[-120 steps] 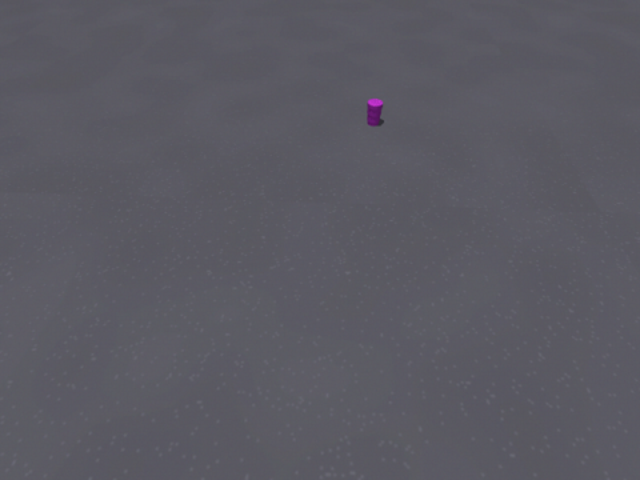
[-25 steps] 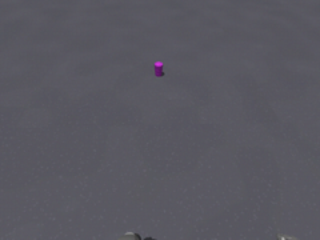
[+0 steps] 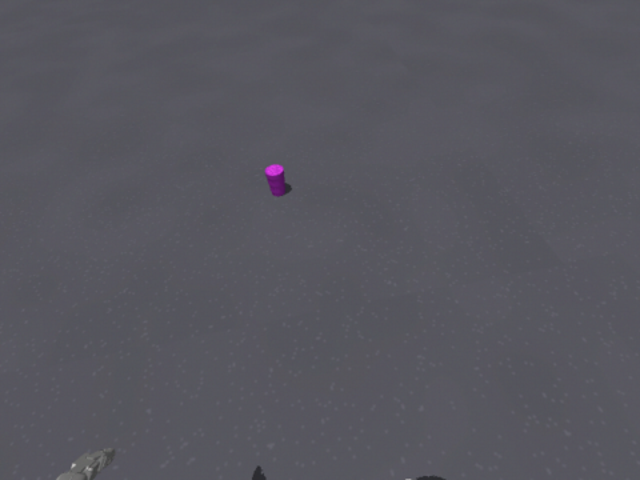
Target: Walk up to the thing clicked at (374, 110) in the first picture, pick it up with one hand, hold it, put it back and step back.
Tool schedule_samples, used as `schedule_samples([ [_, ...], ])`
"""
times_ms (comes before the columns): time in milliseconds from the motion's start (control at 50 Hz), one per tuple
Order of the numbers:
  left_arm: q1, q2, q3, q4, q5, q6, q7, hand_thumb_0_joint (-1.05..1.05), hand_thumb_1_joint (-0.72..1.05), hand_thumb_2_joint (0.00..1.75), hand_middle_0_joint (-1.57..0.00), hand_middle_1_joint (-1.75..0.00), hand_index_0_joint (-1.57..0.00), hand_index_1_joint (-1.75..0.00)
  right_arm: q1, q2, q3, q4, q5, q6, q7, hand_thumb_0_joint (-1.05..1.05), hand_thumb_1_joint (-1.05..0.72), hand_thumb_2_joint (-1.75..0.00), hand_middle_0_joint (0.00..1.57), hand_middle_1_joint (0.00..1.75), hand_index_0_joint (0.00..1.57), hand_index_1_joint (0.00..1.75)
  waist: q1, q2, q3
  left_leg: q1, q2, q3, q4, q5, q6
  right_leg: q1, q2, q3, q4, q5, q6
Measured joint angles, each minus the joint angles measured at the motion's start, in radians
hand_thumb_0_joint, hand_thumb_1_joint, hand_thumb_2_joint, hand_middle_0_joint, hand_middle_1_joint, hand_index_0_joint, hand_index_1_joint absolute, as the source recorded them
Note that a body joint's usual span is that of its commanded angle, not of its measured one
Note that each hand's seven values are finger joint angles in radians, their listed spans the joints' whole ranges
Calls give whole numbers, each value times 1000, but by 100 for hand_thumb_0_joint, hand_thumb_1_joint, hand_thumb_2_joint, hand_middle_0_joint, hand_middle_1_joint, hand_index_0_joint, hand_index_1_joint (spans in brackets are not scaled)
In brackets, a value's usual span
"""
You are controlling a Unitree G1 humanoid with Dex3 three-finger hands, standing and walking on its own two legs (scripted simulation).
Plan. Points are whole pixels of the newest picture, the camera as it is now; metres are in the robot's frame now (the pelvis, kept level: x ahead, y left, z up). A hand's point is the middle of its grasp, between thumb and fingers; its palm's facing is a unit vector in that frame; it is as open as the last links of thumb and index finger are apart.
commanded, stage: walk up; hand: left
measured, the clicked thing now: (276, 181) +1.52 +0.26 -0.68
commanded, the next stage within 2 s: none
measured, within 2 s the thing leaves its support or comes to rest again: neither
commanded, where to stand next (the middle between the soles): +1.18 +0.07 m, yaw -1 degrees
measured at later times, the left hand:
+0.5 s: hand (139, 389) +0.31 +0.33 -0.14, palm faces -0.03 -0.93 -0.36, open 7.4 cm
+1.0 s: hand (191, 250) +0.57 +0.28 -0.09, palm faces +0.00 -0.91 -0.41, open 7.4 cm
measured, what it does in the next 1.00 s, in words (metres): walks ahead: left foot, then right foot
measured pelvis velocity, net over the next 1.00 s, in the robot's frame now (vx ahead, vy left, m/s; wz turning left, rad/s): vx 0.50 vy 0.00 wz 0.01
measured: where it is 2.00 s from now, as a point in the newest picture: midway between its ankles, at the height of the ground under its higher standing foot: (319, 283)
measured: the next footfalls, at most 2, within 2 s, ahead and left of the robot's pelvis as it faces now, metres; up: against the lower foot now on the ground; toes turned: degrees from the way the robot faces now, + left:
left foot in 0.34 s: +0.37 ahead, +0.16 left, +0.00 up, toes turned +8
right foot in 0.76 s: +0.57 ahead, -0.12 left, +0.00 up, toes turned -7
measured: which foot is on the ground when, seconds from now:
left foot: up 0.00-0.32, down 0.34-0.78, up 0.80-1.00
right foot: down 0.00-0.36, up 0.38-0.74, down 0.76-1.00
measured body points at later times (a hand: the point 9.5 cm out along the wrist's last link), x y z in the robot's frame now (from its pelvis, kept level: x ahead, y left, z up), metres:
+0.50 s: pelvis +0.27 +0.04 +0.01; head +0.29 +0.06 +0.46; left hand +0.31 +0.37 -0.11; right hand +0.39 -0.28 -0.07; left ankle +0.33 +0.16 -0.71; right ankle +0.22 -0.09 -0.64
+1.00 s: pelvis +0.50 +0.00 +0.02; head +0.51 -0.02 +0.47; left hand +0.57 +0.33 -0.07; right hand +0.58 -0.32 -0.11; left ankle +0.55 +0.15 -0.66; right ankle +0.53 -0.11 -0.71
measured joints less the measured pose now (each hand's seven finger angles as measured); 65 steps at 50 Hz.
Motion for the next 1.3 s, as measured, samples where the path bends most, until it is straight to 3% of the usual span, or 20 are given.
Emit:
schedule_samples([
  [40, 18, -24, -14, -3, -4, 0, 6, 0, 90, 90, -20, -30, -20, -30, -27, -3, 4, 3, 6, 0, 1, 1, -90, -90, 20, 30, 20, 30, 12, 20, 5, -99, -10, -13, 80, 76, 6, 66, 10, -11, -59, -5, -2],
  [80, 46, -38, -23, 3, -5, 1, 10, 0, 90, 90, -20, -30, -20, -30, -51, -2, 6, -9, 5, -7, 7, 1, -90, -90, 20, 30, 20, 30, 21, 31, 4, -179, -1, -11, 47, 129, -2, 131, 21, -18, -132, 0, 0],
  [200, 123, -32, -23, 24, 5, 1, 13, 0, 90, 90, -20, -30, -20, -30, -105, 14, 0, -45, -10, -7, 39, 0, -90, -90, 20, 30, 20, 30, 47, 12, 7, -306, 36, 4, -240, 250, -31, 281, 38, -30, -267, -29, 6],
  [300, 167, -6, -14, 39, 9, 10, 14, 0, 90, 90, -20, -30, -20, -30, -138, 17, -12, -50, -12, -3, 54, 0, -90, -90, 20, 30, 20, 30, 73, -18, 14, -261, 28, 35, -452, 345, -11, 384, 31, -36, -266, -126, 42],
  [340, 186, 6, -13, 48, 11, 18, 16, 0, 90, 90, -20, -30, -20, -30, -141, 13, -17, -61, -13, -11, 55, 0, -90, -90, 20, 30, 20, 30, 76, -32, 6, -201, 7, 57, -501, 338, 8, 403, 14, -32, -205, -199, 51],
  [380, 180, 13, -12, 62, 6, 35, 28, 0, 90, 90, -20, -30, -20, -30, -153, 20, -27, -74, -24, -28, 41, 0, -90, -90, 20, 30, 20, 30, 67, -68, 18, -193, -24, 79, -435, 317, 7, 334, -22, 8, 28, -253, 22],
  [440, 150, 10, -29, 76, -5, 47, 41, 1, 90, 90, -20, -30, -20, -30, -152, 37, -21, -98, 0, -40, 23, 0, -90, -90, 20, 30, 20, 30, 48, -86, 30, -152, -34, 94, -402, 240, 9, 158, 21, 98, 382, -212, -13],
  [480, 131, 11, -34, 74, -11, 40, 38, 1, 90, 90, -20, -30, -20, -30, -136, 52, -7, -105, 7, -42, 12, 0, -90, -90, 20, 30, 20, 30, 39, -106, 33, -90, -45, 109, -454, 234, 5, 60, 17, 108, 439, -152, -17],
  [600, 80, 1, -31, 45, -2, 39, 4, 1, 90, 90, -20, -30, -20, -30, -65, 53, 13, -96, 2, -44, 7, 0, -90, -90, 21, 30, 20, 30, 13, -109, 27, 63, -62, 131, -575, 204, 5, -100, -48, 71, 200, -62, 17],
  [700, 44, -7, -18, 41, 6, 38, -13, 0, 90, 90, -20, -30, -20, -30, -7, 31, 9, -78, 0, -35, 13, 0, -90, -90, 21, 30, 20, 30, -12, -75, 20, 153, -52, 129, -581, 126, -22, -88, -58, 54, -36, 80, 14],
  [760, 40, 2, -7, 42, 10, 31, -14, 0, 90, 90, -20, -30, -20, -30, 27, 20, 5, -70, 0, -22, 11, 0, -90, -90, 21, 30, 20, 30, -20, -57, -1, 174, -30, 123, -496, 26, -41, -17, -33, 30, -119, 107, 1],
  [800, 25, -8, 3, 38, 13, 18, 1, 0, 90, 90, -20, -30, -20, -30, 29, 12, 2, -57, 0, -10, 2, 0, -90, -90, 21, 30, 20, 30, -15, -16, 7, 121, 3, 76, -311, -26, -15, -8, -4, 5, -60, 84, 6],
  [820, 22, -14, 2, 29, 10, 10, 7, 0, 90, 90, -20, -30, -20, -30, 21, 14, 4, -49, 0, -2, -2, 0, -90, -90, 21, 30, 20, 30, -9, -11, 12, 72, -12, 44, -188, -32, -6, -4, -2, 1, -37, 55, 6],
  [860, 24, -30, -9, 12, 1, 3, 15, 0, 90, 90, -20, -30, -20, -30, 3, 10, 9, -35, 4, 9, -7, 1, -90, -90, 20, 30, 20, 30, 5, 3, 20, -27, -44, 0, -5, 4, 6, 34, 0, -8, -50, 29, 2],
  [900, 37, -44, -20, 4, -2, 3, 21, 0, 90, 90, -20, -30, -20, -30, -16, 7, 12, -31, 8, 9, -6, 1, -90, -90, 20, 30, 20, 30, 16, 19, 22, -109, -47, -13, 42, 60, 7, 87, 7, -18, -104, 30, 0],
  [1020, 99, -40, -26, 6, 4, 8, 23, 0, 90, 90, -20, -30, -20, -30, -56, 14, 4, -49, -9, 6, 21, 0, -90, -90, 20, 30, 20, 30, 35, 18, 13, -254, 1, -13, -166, 171, -22, 208, 23, -39, -226, 17, -2],
  [1120, 142, -12, -17, 18, 9, 14, 19, 0, 90, 90, -20, -30, -20, -30, -77, 16, -7, -47, -17, 9, 41, 0, -90, -90, 20, 30, 20, 30, 56, -15, 9, -251, 27, 12, -372, 261, -26, 281, 14, -48, -235, -50, 17],
  [1200, 172, 9, -15, 33, 12, 25, 19, 0, 90, 90, -20, -30, -20, -30, -78, 4, -18, -51, -18, -4, 43, 0, -90, -90, 20, 30, 20, 30, 58, -38, -4, -164, 8, 44, -481, 296, -7, 316, -13, -51, -155, -156, 49],
  [1240, 167, 15, -13, 49, 8, 39, 28, 0, 90, 90, -20, -30, -20, -30, -91, 12, -24, -61, -23, -22, 28, 0, -90, -90, 20, 30, 20, 30, 50, -75, 12, -154, -22, 69, -427, 277, -6, 258, -45, -2, 38, -205, 25],
  [1300, 140, 12, -28, 68, -3, 56, 41, 1, 90, 90, -20, -30, -20, -30, -88, 30, -15, -87, -4, -37, 11, 0, -90, -90, 20, 30, 20, 30, 28, -86, 23, -115, -30, 74, -419, 225, 2, 109, 10, 86, 348, -198, -6],
])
